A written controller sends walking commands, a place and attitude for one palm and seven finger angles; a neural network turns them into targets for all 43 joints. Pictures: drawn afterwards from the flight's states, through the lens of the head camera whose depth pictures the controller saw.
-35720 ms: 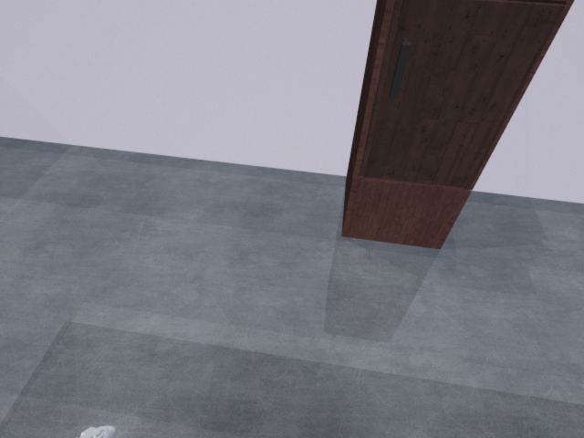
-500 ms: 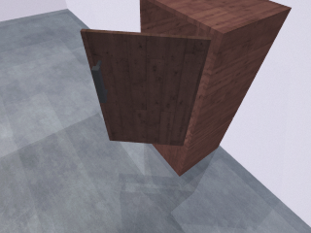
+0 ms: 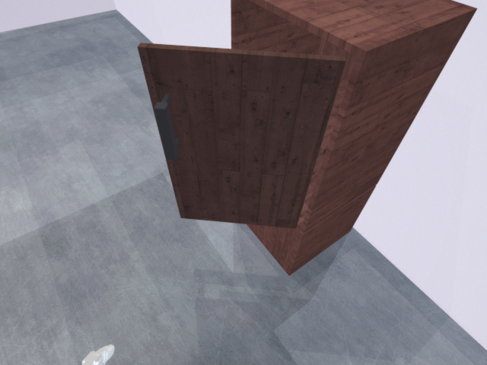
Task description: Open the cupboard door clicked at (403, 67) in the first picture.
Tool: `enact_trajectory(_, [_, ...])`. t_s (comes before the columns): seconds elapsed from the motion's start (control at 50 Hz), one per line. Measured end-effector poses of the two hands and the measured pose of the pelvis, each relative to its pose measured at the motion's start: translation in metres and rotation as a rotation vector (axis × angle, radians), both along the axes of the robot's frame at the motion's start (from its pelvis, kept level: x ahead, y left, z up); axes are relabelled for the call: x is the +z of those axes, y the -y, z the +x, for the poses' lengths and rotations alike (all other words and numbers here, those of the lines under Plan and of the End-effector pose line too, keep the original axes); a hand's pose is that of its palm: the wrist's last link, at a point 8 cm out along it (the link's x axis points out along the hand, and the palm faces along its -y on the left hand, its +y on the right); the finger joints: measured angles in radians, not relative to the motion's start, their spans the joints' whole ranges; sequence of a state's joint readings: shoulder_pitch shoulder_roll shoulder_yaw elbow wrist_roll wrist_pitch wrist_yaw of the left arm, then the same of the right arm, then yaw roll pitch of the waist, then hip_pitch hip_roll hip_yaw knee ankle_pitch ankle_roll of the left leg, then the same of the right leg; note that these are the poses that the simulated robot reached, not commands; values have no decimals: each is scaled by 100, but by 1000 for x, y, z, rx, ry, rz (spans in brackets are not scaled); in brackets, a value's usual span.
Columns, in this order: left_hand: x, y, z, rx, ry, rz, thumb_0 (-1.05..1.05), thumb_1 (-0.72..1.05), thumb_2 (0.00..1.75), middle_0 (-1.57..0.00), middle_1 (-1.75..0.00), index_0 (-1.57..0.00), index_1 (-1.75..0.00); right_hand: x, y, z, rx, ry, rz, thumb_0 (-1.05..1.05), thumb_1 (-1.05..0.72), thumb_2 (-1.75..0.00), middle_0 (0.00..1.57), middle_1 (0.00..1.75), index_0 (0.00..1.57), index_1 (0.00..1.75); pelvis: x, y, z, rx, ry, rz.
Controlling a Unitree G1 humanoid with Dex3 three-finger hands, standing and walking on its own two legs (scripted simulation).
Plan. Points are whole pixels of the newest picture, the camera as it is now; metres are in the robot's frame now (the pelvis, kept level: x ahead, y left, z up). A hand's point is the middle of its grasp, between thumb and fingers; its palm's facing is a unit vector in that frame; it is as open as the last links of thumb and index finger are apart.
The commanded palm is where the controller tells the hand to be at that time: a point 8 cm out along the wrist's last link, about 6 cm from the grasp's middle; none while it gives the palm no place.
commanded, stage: raise the hand with hooked fingers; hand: left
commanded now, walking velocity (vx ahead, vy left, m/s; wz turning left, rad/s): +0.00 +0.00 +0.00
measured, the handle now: (169, 127) +0.58 +0.21 +0.04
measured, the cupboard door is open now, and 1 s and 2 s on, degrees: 49 49 49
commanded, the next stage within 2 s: none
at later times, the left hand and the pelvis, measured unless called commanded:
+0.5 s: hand (102, 348) +0.15 +0.23 -0.03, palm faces +0.02 -1.00 -0.04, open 9.6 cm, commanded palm +0.13 +0.28 -0.02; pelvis -0.06 -0.01 -0.09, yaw +3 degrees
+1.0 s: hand (78, 310) +0.19 +0.27 +0.00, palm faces -0.01 -1.00 -0.05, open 12.5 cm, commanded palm +0.17 +0.32 +0.02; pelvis -0.05 +0.02 -0.06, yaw +2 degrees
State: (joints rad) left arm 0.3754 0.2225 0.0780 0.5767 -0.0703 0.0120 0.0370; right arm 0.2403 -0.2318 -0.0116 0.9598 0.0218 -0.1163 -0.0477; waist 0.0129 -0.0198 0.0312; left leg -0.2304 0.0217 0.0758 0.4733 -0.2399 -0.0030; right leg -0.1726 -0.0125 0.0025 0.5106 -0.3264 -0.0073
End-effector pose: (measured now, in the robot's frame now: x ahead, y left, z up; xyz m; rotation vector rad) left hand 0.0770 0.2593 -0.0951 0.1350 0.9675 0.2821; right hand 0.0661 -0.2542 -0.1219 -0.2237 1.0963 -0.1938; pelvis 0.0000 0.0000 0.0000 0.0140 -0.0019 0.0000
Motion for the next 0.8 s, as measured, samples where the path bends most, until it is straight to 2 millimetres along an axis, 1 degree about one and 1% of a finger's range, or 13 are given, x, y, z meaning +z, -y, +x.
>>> enact_trajectory(0.04, [40, 0, 34, 15, 278, 16, 2, 89, 89, -21, -32, -20, -31, 6, -1, 14, 8, 129, -3, 1, -90, -90, 20, 30, 20, 30, -3, -1, -3, 27, -11, 5])
enact_trajectory(0.08, [70, -1, 61, -1, 520, 11, 2, 86, 88, -21, -33, -20, -33, 9, -2, 29, 29, 230, -4, 1, -90, -90, 20, 30, 20, 30, -9, 0, -9, 45, -42, -1])
enact_trajectory(0.1, [80, 0, 72, -24, 624, 3, 1, 85, 87, -21, -34, -20, -34, 10, -2, 37, 39, 273, -2, 1, -90, -90, 20, 30, 20, 30, -13, 1, -12, 46, -63, -3])
enact_trajectory(0.14, [89, 1, 83, -97, 790, -19, 1, 82, 86, -21, -36, -20, -36, 10, -2, 52, 68, 352, 0, 1, -90, -90, 20, 30, 20, 30, -25, 4, -21, 41, -111, -4])
enact_trajectory(0.18, [85, 4, 84, -200, 899, -42, 1, 78, 85, -21, -38, -20, -38, 9, -1, 67, 104, 427, -2, 1, -90, -90, 20, 30, 20, 30, -40, 7, -29, 35, -155, -5])
enact_trajectory(0.24, [66, 4, 74, -331, 937, -84, 1, 72, 82, -21, -42, -21, -42, 5, 1, 87, 154, 523, -12, 1, -90, -90, 20, 30, 20, 30, -64, 10, -40, 32, -196, -10])
enact_trajectory(0.3, [46, -5, 55, -308, 905, -133, 1, 65, 79, -22, -46, -22, -46, 1, 0, 100, 180, 582, -24, 1, -90, -90, 20, 30, 20, 30, -81, 11, -46, 35, -208, -20])
enact_trajectory(0.34, [42, -12, 43, -258, 899, -135, 1, 61, 77, -23, -49, -22, -49, -1, -4, 103, 194, 595, -30, 1, -90, -90, 20, 30, 20, 30, -86, 12, -48, 39, -205, -31])
enact_trajectory(0.4, [47, -20, 35, -221, 919, -102, 1, 54, 74, -23, -54, -22, -53, -6, -12, 100, 215, 577, -32, 1, -90, -90, 20, 30, 20, 30, -89, 11, -50, 48, -198, -50])
enact_trajectory(0.44, [54, -22, 37, -234, 940, -85, 1, 49, 72, -23, -56, -23, -56, -12, -18, 94, 226, 549, -29, 1, -90, -90, 20, 30, 20, 30, -89, 11, -52, 55, -194, -62])
enact_trajectory(0.58, [71, -27, 67, -333, 910, -120, 1, 33, 66, -24, -67, -24, -67, -22, -33, 56, 188, 450, 6, 2, -90, -90, 20, 30, 20, 30, -80, 5, -57, 55, -188, -77])
enact_trajectory(0.7, [86, -41, 78, -312, 896, -114, 1, 19, 60, -26, -76, -25, -76, -17, -31, 28, 131, 402, 5, 2, -90, -90, 21, 30, 20, 30, -69, -4, -55, 38, -186, -68])
enact_trajectory(0.8, [92, -50, 79, -304, 911, -96, 1, 7, 55, -26, -83, -25, -83, -12, -26, 21, 127, 385, -24, 2, -90, -90, 21, 30, 20, 30, -65, -11, -54, 38, -180, -67])
